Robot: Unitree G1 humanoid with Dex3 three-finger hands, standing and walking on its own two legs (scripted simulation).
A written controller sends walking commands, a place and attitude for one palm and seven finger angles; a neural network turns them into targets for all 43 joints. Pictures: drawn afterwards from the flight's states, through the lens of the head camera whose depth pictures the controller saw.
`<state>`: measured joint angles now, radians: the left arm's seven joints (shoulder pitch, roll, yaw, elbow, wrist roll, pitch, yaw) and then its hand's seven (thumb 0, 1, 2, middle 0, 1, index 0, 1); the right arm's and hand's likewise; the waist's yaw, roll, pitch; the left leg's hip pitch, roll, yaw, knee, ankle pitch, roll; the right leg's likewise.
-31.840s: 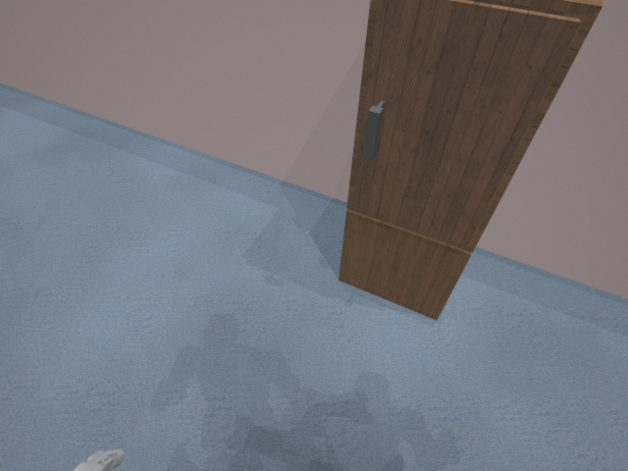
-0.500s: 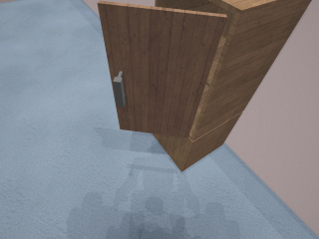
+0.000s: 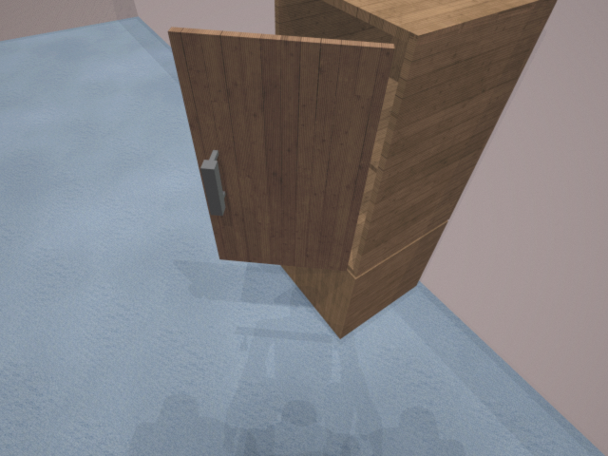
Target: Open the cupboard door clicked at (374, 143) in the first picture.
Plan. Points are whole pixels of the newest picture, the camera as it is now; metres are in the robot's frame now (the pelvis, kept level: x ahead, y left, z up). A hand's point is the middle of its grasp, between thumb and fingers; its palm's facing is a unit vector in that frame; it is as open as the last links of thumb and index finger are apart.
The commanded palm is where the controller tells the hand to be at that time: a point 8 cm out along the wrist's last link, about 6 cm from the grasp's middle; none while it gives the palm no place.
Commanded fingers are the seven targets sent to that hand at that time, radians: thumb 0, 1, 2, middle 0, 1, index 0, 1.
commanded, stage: come to a stop and stand still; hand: left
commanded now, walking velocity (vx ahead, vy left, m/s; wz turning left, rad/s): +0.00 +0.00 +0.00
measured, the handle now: (216, 182) +0.62 +0.21 -0.04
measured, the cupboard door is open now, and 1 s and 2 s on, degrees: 50 50 50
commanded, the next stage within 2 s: look again from close up in 0.12 s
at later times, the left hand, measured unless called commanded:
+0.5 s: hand out of the picture +0.02 +0.20 -0.18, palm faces +0.01 -0.97 -0.22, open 7.4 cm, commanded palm none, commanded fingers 0.00 0.90 0.90 -0.20 -0.30 -0.20 -0.30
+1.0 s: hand out of the picture +0.01 +0.19 -0.19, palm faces -0.01 -0.98 -0.18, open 7.4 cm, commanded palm none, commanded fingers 0.00 0.90 0.90 -0.20 -0.30 -0.20 -0.30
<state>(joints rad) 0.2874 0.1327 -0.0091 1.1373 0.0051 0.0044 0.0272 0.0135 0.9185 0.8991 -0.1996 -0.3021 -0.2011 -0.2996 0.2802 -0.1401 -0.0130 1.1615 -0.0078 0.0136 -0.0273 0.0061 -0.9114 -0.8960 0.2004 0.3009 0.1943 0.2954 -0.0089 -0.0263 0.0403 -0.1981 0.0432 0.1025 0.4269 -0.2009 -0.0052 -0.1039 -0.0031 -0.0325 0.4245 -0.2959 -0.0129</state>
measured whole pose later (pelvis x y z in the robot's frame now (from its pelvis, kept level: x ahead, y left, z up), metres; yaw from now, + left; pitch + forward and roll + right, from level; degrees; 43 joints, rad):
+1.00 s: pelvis +0.02 +0.02 -0.01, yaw -1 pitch +0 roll +1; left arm 0.33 0.17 0.00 1.07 0.03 0.00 0.01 0.01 0.91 0.90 -0.20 -0.30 -0.20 -0.30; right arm 0.26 -0.17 0.00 1.07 -0.02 -0.01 0.00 0.01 -0.91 -0.90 0.20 0.30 0.20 0.30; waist 0.01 -0.01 0.02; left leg -0.26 0.03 0.13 0.57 -0.32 0.02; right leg -0.17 -0.03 0.00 0.56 -0.40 0.00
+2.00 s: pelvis +0.06 +0.03 -0.01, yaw -3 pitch +0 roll +1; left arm 0.24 0.18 -0.01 1.05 0.02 0.01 0.02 0.01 0.91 0.90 -0.20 -0.30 -0.20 -0.30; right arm 0.25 -0.21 0.00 0.99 -0.02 -0.01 -0.02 0.00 -0.93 -0.90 0.20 0.30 0.20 0.30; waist 0.00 0.05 0.04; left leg -0.17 0.00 0.14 0.48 -0.30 0.04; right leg -0.24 -0.07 -0.03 0.53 -0.28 0.03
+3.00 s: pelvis +0.04 -0.01 -0.06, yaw -1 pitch +11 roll +2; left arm 0.27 0.16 0.18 0.29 -0.25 -0.60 -0.31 0.01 0.75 0.83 -0.21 -0.41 -0.21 -0.40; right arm 0.14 -0.29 -0.09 0.64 0.01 -0.31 -0.02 0.01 -0.91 -0.90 0.20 0.30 0.19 0.30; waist 0.01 -0.02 -0.12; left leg -0.65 0.03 0.02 0.91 -0.46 -0.04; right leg -0.72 -0.04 -0.07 0.96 -0.45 -0.05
